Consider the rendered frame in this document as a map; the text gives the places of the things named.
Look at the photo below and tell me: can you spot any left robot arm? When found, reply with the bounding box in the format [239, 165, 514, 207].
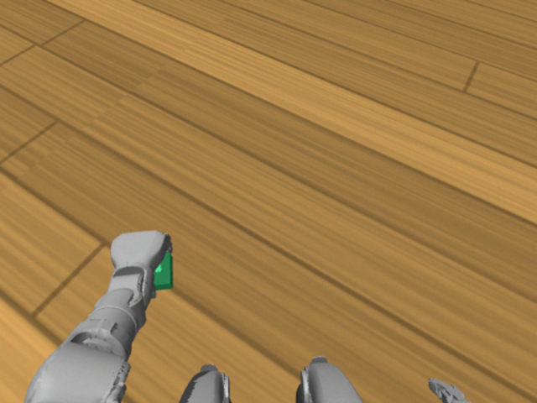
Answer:
[24, 262, 154, 403]

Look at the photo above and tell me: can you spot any small box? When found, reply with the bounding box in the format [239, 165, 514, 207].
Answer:
[154, 252, 173, 290]

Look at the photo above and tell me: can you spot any left robot hand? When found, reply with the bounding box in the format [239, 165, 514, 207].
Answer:
[111, 230, 172, 299]

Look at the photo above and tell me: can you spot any right robot hand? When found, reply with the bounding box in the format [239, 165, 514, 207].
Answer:
[428, 378, 472, 403]

